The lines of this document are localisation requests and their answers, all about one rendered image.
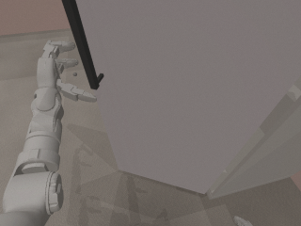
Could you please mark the left robot forearm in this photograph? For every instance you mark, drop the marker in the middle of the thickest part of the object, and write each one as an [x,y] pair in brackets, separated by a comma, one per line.
[43,137]

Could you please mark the robot left upper arm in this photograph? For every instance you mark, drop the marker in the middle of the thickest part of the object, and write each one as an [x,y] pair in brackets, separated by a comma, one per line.
[32,198]

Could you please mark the robot left hand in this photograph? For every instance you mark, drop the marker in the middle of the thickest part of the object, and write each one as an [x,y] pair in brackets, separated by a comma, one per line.
[49,68]

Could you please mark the robot right hand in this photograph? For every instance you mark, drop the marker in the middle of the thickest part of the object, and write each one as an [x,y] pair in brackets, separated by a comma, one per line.
[241,222]

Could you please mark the handle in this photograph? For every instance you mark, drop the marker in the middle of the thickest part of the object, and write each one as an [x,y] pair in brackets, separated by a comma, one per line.
[79,35]

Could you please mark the fridge door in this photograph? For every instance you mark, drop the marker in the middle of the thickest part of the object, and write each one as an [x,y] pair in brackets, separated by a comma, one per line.
[186,83]

